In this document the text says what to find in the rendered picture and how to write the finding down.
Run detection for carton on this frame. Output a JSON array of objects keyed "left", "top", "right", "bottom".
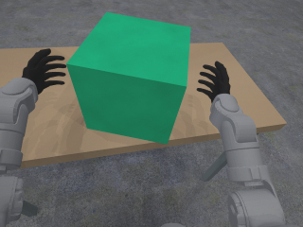
[{"left": 66, "top": 12, "right": 191, "bottom": 144}]

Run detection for table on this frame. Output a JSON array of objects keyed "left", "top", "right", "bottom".
[{"left": 0, "top": 43, "right": 287, "bottom": 217}]

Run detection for robot left forearm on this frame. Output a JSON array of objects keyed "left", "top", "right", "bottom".
[{"left": 0, "top": 78, "right": 39, "bottom": 175}]

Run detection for robot right forearm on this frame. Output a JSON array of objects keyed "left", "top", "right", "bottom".
[{"left": 209, "top": 94, "right": 286, "bottom": 224}]

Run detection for robot right upper arm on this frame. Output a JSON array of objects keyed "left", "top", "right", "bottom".
[{"left": 227, "top": 188, "right": 300, "bottom": 227}]

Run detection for robot left upper arm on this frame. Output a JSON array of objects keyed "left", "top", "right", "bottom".
[{"left": 0, "top": 176, "right": 25, "bottom": 227}]

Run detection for right robot hand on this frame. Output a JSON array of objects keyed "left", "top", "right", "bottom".
[{"left": 196, "top": 61, "right": 231, "bottom": 103}]

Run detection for left robot hand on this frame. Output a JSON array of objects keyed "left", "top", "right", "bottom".
[{"left": 22, "top": 48, "right": 66, "bottom": 95}]

